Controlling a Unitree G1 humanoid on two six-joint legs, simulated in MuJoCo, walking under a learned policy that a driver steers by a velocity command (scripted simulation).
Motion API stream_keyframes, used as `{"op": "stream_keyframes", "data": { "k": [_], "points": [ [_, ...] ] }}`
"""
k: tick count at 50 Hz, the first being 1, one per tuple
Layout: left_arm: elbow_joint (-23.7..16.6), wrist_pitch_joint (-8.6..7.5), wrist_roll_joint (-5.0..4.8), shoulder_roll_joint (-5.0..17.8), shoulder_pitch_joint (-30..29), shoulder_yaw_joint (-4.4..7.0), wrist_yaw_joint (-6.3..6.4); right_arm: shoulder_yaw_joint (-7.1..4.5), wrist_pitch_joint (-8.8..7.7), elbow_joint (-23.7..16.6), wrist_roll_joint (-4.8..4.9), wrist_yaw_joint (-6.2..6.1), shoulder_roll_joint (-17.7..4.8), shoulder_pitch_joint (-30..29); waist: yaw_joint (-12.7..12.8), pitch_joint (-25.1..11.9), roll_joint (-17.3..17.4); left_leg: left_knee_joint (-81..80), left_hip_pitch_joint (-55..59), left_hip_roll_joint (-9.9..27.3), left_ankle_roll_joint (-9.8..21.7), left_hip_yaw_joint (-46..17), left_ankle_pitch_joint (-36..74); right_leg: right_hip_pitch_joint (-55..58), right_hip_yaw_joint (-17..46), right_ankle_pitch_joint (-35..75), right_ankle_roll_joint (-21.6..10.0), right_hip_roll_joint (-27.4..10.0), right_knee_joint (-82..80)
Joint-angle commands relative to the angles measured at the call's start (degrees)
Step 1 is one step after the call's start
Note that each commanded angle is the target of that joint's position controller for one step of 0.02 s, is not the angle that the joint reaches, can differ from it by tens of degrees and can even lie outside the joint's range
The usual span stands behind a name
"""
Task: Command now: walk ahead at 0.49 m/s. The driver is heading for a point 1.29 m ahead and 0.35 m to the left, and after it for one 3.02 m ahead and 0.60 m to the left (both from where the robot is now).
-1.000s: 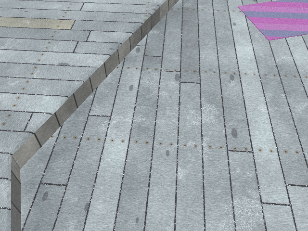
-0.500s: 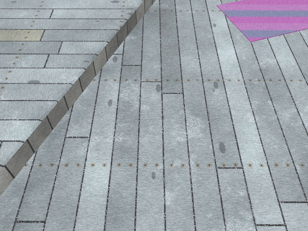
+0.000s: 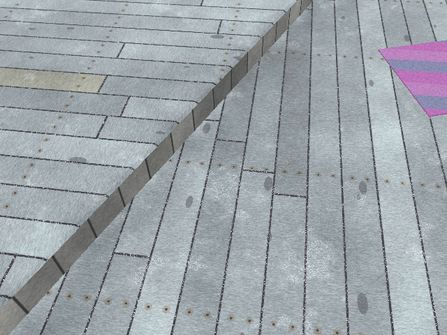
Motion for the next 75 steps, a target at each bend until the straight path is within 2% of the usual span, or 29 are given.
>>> {"op": "stream_keyframes", "data": {
  "k": [1, 5, 8, 9, 10, 11, 12, 13, 15, 19, 30, 34, 36, 37, 38, 39, 42, 47, 53, 58, 62, 63, 64, 65, 66, 68, 70, 71, 75],
  "points": [
    [-1.1, -0.03, -0.32, 9.4, 2.2, 2.02, 0.53, 0.14, -1.13, -5.3, 0.34, 0.85, -2.3, -8.3, 0.9, 5.3, -5.3, -5.4, -0.7, -1.5, 0.3, 1.7, 2.1, -1.2, 6.5, 10.5, -7.7, -15.9, -3.9],
    [0.4, 1.23, -0.70, 10.4, 3.0, 2.50, 0.81, 0.17, -1.79, -7.3, 0.71, 2.24, -3.5, -10.3, 0.0, 5.3, -6.4, -9.7, 0.2, -2.8, 2.8, 1.8, -5.3, 6.1, 7.0, 17.9, -6.6, -19.1, 1.0],
    [0.1, 2.13, -0.52, 11.3, 0.2, 2.61, 1.00, -2.00, -1.96, -4.0, 0.58, 1.95, -7.8, 2.8, -7.5, -3.2, -8.3, -11.3, 20.0, -7.7, 6.2, 6.0, -8.8, 5.8, 4.2, 42.6, -4.0, -16.4, 16.4],
    [-0.7, 2.21, -0.01, 9.8, 0.4, 1.83, 1.11, -3.27, -1.85, -1.1, 0.15, 1.37, -11.0, 13.3, -11.6, -10.7, -6.5, -8.6, 37.5, -3.5, 8.8, 1.6, -7.3, -3.5, 2.5, 36.4, -2.2, -13.7, 30.2],
    [-1.7, 1.09, 0.40, 3.3, 7.2, -0.11, 0.38, -4.75, -1.43, 0.4, -0.90, 0.99, -16.8, 20.8, -9.8, -20.4, 6.7, -10.1, 61.9, 11.9, 18.0, -24.3, -15.7, -27.8, 0.4, 11.7, 2.2, -4.7, 53.7],
    [-0.8, -0.49, -0.24, 3.7, 5.9, -0.32, 0.14, -3.44, -1.20, 0.7, -0.21, 1.08, -12.8, 21.2, -10.4, -24.1, 10.9, -20.1, 65.0, 15.8, 20.1, -40.6, -21.6, -37.0, 8.6, -20.7, 2.3, -0.4, 63.4],
    [-2.4, -1.51, -1.99, 9.1, 0.3, 1.22, -0.17, -2.39, -1.27, 0.3, 0.23, 0.99, -9.8, 16.9, -10.2, -15.2, 7.7, -21.3, 58.4, 13.7, 16.8, -33.1, -24.7, -42.7, 10.4, -19.0, 1.2, -4.3, 67.4],
    [-3.6, -1.94, -2.49, 9.6, -3.7, 1.23, -0.08, -1.84, -1.25, -0.9, 0.07, 0.81, -8.0, 12.2, -8.7, -8.9, 3.9, -22.6, 49.3, 11.7, 14.8, -25.1, -22.4, -43.0, 8.4, -13.7, 0.5, -7.6, 65.5],
    [-3.5, -1.12, -1.07, 8.6, -5.3, 1.77, 0.58, -0.82, -1.73, -1.6, -1.02, 1.01, -4.8, 6.6, -4.8, -2.3, 1.7, -26.7, 34.7, 7.4, 12.9, -15.4, -15.2, -37.2, 7.4, -6.0, 0.8, -11.8, 58.0],
    [-3.6, 1.09, -0.33, 5.4, -5.0, 1.38, 0.82, -1.14, -2.49, -0.2, -0.77, 0.86, -6.2, 7.4, -2.4, 0.1, 1.6, -31.6, 28.0, 5.7, 14.1, -8.5, -7.9, -35.3, 6.7, -0.5, 2.6, -13.3, 50.9],
    [-9.9, -0.43, -0.72, 4.3, -25.2, 0.17, -1.68, -1.56, -0.49, 4.6, 0.48, -1.06, -8.6, 18.1, -8.3, 4.6, 0.4, -30.0, 39.9, 6.1, 11.2, -1.5, -4.3, -38.2, 3.6, 16.9, 2.7, -9.1, 20.3],
    [-9.7, -0.96, -0.70, 7.5, -21.0, 1.17, -2.53, -2.25, 0.77, 4.7, 0.65, -1.48, -10.1, 16.6, -4.1, 1.4, 2.4, -21.7, 45.5, 8.1, 9.2, -1.7, 11.9, -30.3, 2.1, 8.1, -0.4, -6.4, 17.8],
    [-4.6, -0.92, -0.10, 12.6, -3.6, 3.63, -1.84, -1.25, 1.30, 3.6, 0.05, -1.58, -8.0, 15.7, 3.7, -10.4, 0.2, 0.1, 36.5, 2.8, 6.3, 2.6, 16.2, -4.1, 3.4, 9.7, -4.4, -7.5, 19.1],
    [-3.1, -0.59, 0.74, 18.4, 3.6, 5.08, -1.50, 0.69, 0.26, 2.5, -0.47, -0.97, -1.8, 22.3, 2.4, -19.5, -11.8, 23.4, 12.5, -5.7, 2.0, 5.6, -4.8, 20.2, 27.6, 2.2, -13.2, -22.2, 18.3],
    [-2.8, -0.32, -0.15, 14.9, 4.4, 3.98, -1.57, 0.93, -1.19, 3.3, -0.13, -0.69, -1.8, 21.6, 3.0, -23.2, -17.0, 33.9, 2.2, -10.3, 1.4, -1.5, -37.8, 24.4, 44.8, -4.2, -15.9, -26.7, 8.6],
    [-3.3, -0.39, -0.51, 11.9, 0.4, 2.83, -1.45, -0.59, -2.33, 1.8, 1.54, -0.27, -7.5, 16.2, 3.1, -15.3, -13.5, 38.4, -3.7, -6.5, 2.7, -4.3, -36.4, 18.4, 38.4, -7.7, -12.9, -24.8, 7.3],
    [-5.1, -0.79, 0.85, 6.9, -10.1, 1.21, -1.50, -1.18, -2.08, 0.7, 0.89, -0.86, -7.2, 10.8, -2.2, -2.8, -7.3, 29.4, 1.6, 0.9, 3.1, -1.9, -23.8, -4.4, 20.8, 3.0, -9.3, -18.6, 2.2],
    [-3.1, -1.88, 1.28, 8.4, -9.7, 1.77, -0.89, -0.97, 0.91, 0.5, 0.87, -1.15, -3.9, 10.4, -4.3, 0.9, -6.3, 20.9, 2.0, 1.9, 0.9, -3.3, -14.8, -10.8, 9.4, 9.9, -9.4, -17.4, -4.1],
    [-1.7, -1.58, 0.96, 9.7, -7.5, 1.79, 0.52, -0.47, 0.30, -2.8, 0.50, 0.31, -2.4, 1.0, -1.1, 3.2, -5.1, 2.2, 2.8, -0.7, 0.9, 0.2, 1.7, -7.4, -1.5, 13.2, -6.3, -15.5, -5.8],
    [0.2, 0.65, 0.05, 11.0, -3.7, 2.41, 0.94, 0.04, 0.24, -7.1, 0.52, 1.90, -2.3, -5.2, 0.8, 5.0, -4.3, -3.8, -1.8, -1.9, 3.1, 2.7, -4.7, 5.4, -4.4, 21.2, -5.3, -19.5, -0.6],
    [-1.4, 2.68, -0.28, 13.6, -6.8, 3.27, 2.02, -2.42, 0.61, -7.0, 0.70, 2.70, -6.8, 5.1, -6.4, -2.7, -7.3, -4.6, 14.6, -8.6, 7.4, 8.6, -14.9, 7.2, -7.9, 53.1, -2.3, -19.2, 19.2],
    [-0.4, 1.97, 3.77, 11.0, -3.0, 2.02, 1.08, -2.02, 0.86, -2.6, -4.73, 1.45, -5.5, 16.2, -9.1, -6.3, -6.2, -10.2, 26.1, -12.9, 9.3, 9.8, -16.7, 3.8, -11.2, 46.6, -0.7, -16.3, 33.7],
    [-2.1, 1.19, 3.01, 7.8, 0.0, 1.18, 0.64, -4.15, 1.10, -1.8, -5.83, 0.54, -11.9, 23.0, -10.4, -12.7, 1.0, -9.6, 44.7, -1.7, 14.4, -7.0, -20.5, -13.8, -11.4, 27.1, 1.6, -13.7, 52.4],
    [-5.3, 0.25, 1.98, 5.1, -0.6, 0.75, -0.54, -5.65, 1.87, -2.7, -3.57, 0.30, -17.8, 20.7, -7.6, -18.9, 14.5, -17.8, 57.2, 12.0, 23.5, -39.2, -12.7, -34.7, -4.6, -20.0, 4.6, -0.8, 71.6],
    [-6.2, -0.20, 2.62, 8.7, -7.5, 1.00, -0.84, -5.45, 2.29, -3.1, -2.08, 0.25, -17.0, 20.5, -9.9, -17.1, 3.1, -19.7, 56.6, 10.6, 22.4, -36.3, -9.1, -40.6, 5.7, -16.8, 3.5, -3.8, 73.7],
    [-6.7, -1.07, 1.94, 7.1, -9.4, 0.18, -0.85, -3.72, 2.24, -2.8, -1.35, -0.26, -10.1, 14.9, -6.5, -4.6, -3.5, -20.7, 41.7, 7.1, 18.3, -23.1, -4.0, -39.2, 5.7, -8.5, 2.8, -9.5, 63.3],
    [-6.6, 1.07, 3.91, 7.6, -9.9, 0.24, -0.53, -2.36, 1.93, -3.0, -0.58, -0.37, -6.2, 11.6, -3.8, -1.6, -4.1, -22.6, 31.8, 1.5, 14.4, -15.7, 3.0, -30.8, 5.7, -7.0, 3.7, -10.9, 57.1],
    [-7.2, 2.13, 3.77, 6.9, -6.8, -0.06, -0.68, -2.54, 1.58, -3.4, -0.75, -0.41, -8.0, 11.7, -2.3, -3.6, 0.5, -22.8, 30.6, 3.0, 16.8, -16.5, 7.6, -28.9, 5.1, -8.6, 4.6, -10.0, 56.3],
    [-9.2, 2.95, 3.39, 6.3, -11.6, -0.59, -1.00, -3.04, 1.13, -2.5, -1.00, -0.36, -9.8, 14.0, -3.5, -0.2, -0.3, -25.6, 27.7, 0.0, 16.5, -14.3, 0.4, -30.7, 3.5, -4.4, 7.0, -10.0, 44.0]
  ]
}}
Keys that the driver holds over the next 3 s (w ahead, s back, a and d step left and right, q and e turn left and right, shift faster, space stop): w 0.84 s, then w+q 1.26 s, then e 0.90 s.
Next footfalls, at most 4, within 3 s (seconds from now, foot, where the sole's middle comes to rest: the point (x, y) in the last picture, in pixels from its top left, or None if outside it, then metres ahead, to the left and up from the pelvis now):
0.18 left None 0.30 0.15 -0.78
0.72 right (282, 302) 0.61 -0.09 -0.78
1.26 left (207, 222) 0.89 0.16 -0.78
1.74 right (240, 163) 1.17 0.06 -0.78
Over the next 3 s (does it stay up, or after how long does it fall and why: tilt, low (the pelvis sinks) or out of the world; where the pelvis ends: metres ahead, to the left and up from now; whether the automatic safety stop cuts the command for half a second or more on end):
stays up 1.29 0.41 0.12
